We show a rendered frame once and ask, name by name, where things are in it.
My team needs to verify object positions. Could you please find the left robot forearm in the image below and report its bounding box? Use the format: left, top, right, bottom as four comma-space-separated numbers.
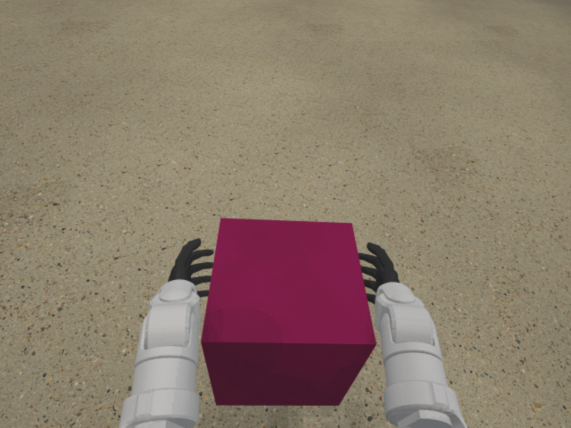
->
119, 279, 201, 428

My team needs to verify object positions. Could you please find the right robot forearm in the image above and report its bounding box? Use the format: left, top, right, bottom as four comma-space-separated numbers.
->
375, 282, 468, 428

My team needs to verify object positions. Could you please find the carton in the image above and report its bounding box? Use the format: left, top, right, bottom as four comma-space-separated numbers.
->
201, 218, 377, 406

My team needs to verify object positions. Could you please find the robot right hand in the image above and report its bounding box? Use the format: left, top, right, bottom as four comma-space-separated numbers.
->
358, 243, 399, 304

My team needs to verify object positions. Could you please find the robot left hand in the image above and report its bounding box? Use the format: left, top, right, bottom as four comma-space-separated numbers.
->
168, 238, 213, 298

